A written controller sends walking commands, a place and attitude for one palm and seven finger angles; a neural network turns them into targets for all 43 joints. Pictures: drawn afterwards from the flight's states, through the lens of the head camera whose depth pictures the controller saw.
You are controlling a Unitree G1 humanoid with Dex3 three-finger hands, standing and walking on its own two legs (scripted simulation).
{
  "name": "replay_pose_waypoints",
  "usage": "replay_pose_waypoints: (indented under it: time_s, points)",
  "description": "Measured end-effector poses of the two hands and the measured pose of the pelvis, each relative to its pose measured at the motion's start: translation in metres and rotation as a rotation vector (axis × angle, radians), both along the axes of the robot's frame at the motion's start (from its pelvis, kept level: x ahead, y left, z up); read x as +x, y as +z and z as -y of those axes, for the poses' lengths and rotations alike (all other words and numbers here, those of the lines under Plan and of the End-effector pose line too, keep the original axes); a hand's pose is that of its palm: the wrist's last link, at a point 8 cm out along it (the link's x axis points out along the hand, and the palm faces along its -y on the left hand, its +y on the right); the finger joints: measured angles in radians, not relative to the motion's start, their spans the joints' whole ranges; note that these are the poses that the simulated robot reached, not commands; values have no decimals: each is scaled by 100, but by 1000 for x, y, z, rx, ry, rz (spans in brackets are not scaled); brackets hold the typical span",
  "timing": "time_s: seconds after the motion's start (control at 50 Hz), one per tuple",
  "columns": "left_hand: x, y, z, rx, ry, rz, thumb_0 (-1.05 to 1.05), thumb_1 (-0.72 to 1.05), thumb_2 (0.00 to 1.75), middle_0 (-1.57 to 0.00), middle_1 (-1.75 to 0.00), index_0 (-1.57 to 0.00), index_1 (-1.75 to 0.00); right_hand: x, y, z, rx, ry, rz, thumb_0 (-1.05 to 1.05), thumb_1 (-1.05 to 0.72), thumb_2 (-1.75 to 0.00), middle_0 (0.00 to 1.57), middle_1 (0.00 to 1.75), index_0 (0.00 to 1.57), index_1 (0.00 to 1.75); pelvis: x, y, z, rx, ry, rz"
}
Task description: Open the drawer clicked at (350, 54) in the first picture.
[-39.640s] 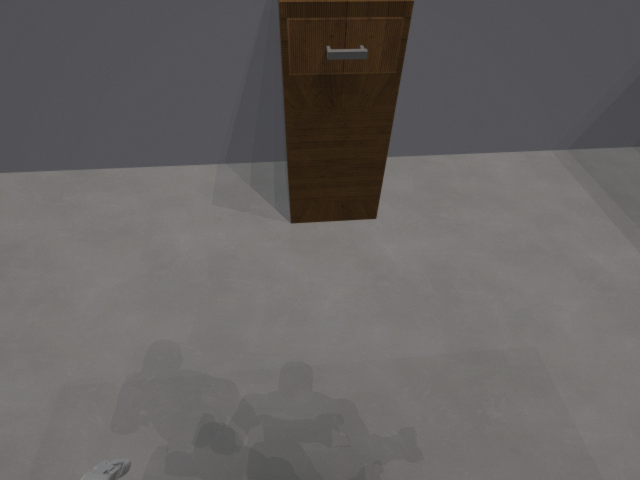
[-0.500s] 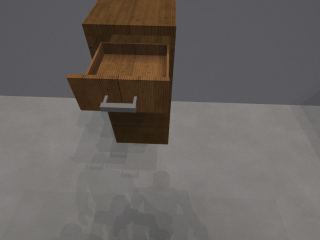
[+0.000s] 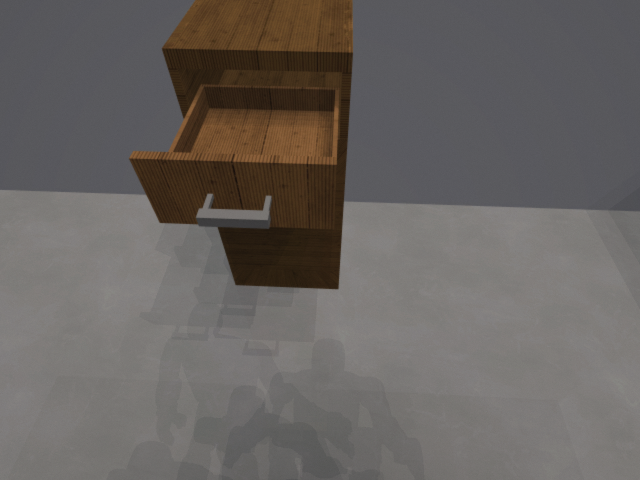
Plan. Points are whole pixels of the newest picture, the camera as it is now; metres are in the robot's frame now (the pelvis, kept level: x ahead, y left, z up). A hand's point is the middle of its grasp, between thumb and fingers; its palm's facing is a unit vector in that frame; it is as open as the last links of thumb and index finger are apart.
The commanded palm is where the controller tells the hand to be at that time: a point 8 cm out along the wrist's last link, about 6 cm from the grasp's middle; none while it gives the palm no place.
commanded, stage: stand and wait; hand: left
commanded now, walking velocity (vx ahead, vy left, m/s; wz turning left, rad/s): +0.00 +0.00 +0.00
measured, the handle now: (236, 209) +0.54 +0.18 -0.01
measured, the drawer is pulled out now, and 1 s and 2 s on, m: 0.30 0.30 0.30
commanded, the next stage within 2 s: none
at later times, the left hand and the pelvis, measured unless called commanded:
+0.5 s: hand out of the picture +0.08 +0.23 -0.16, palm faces -0.02 -0.95 -0.32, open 7.4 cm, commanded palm none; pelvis +0.01 +0.00 +0.00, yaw +0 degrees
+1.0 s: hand out of the picture +0.10 +0.24 -0.16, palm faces -0.02 -0.95 -0.32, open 7.4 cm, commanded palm none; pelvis +0.02 +0.00 +0.00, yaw +0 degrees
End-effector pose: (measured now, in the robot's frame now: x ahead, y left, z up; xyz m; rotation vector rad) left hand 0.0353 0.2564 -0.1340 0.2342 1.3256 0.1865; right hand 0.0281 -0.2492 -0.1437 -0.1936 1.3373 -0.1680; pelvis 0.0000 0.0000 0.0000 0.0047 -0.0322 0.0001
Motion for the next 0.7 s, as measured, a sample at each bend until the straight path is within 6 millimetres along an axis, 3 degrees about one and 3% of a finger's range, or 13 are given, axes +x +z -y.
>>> replay_pose_waypoints:
  time_s: [0.4, 0.7]
  points:
    - [37, 8, -15, 37, -34, 61, 0, 90, 90, -20, -30, -20, -30, 29, 13, 30, -63, 15, 40, 1, -90, -90, 20, 30, 20, 30, 10, 2, 5, -3, -3, -3]
    - [54, 12, -26, 52, -51, 75, 0, 90, 90, -20, -30, -20, -30, 43, 17, 32, -79, 29, 53, 1, -90, -90, 20, 30, 20, 30, 17, 3, 0, -3, -5, -8]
